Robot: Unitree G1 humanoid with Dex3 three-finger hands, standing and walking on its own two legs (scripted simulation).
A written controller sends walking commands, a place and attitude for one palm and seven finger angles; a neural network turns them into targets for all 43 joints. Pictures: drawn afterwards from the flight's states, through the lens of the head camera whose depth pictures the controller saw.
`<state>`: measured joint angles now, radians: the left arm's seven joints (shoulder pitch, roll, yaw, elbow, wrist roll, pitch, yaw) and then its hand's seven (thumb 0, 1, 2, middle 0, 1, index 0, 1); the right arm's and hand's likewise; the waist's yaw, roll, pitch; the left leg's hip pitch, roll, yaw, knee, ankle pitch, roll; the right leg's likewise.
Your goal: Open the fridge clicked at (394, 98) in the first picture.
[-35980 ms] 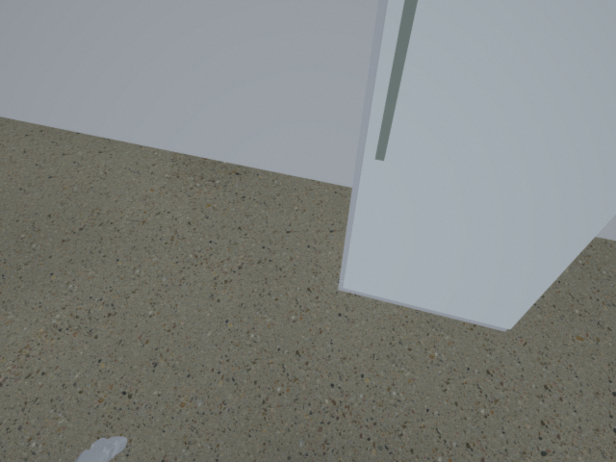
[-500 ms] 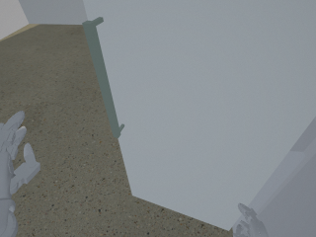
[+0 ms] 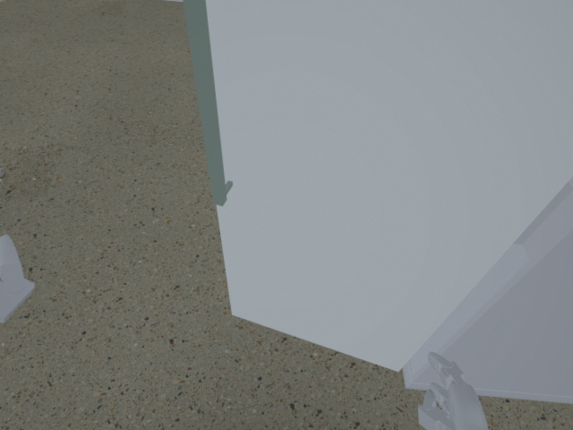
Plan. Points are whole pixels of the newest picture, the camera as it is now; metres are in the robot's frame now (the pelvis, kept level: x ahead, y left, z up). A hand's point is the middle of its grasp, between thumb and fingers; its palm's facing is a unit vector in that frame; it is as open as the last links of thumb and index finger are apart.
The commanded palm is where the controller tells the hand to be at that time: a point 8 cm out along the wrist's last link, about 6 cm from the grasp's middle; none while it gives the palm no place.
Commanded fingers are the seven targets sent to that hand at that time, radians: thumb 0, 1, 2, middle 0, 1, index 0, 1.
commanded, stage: step back with the hand held close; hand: left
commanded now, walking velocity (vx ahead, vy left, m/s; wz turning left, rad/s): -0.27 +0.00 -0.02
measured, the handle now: (215, 110) +0.55 +0.17 +0.16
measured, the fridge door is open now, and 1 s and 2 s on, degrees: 76 76 76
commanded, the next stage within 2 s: stop stepping back and stand still in 0.60 s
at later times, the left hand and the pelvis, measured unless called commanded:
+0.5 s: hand out of the picture +0.08 +0.26 +0.18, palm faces +0.52 -0.72 -0.46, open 7.5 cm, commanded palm -0.01 +0.29 +0.19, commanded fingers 0.00 0.90 0.90 -0.20 -0.30 -0.20 -0.30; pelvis -0.11 -0.02 -0.02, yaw +7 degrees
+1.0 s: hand out of the picture -0.05 +0.27 +0.19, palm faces +0.51 -0.78 -0.36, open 7.5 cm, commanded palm -0.12 +0.30 +0.19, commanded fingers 0.00 0.90 0.90 -0.20 -0.30 -0.20 -0.30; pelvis -0.24 -0.01 +0.01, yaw +4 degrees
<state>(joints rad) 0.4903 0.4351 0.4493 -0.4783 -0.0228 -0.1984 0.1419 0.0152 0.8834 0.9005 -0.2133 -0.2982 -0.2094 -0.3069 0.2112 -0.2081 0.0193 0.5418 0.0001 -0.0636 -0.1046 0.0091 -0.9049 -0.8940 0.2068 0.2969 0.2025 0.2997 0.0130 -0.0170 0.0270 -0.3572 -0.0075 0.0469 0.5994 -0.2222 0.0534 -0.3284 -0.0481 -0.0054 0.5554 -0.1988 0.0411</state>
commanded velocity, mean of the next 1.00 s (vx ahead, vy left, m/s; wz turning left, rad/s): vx -0.15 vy -0.03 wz -0.09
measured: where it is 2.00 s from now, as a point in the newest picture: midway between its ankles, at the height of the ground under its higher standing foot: outside the picture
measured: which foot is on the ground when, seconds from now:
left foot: down 0.00-0.60, up 0.62-0.80, down 0.82-1.00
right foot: down 0.00-0.42, up 0.44-0.56, down 0.58-0.84, up 0.86-1.00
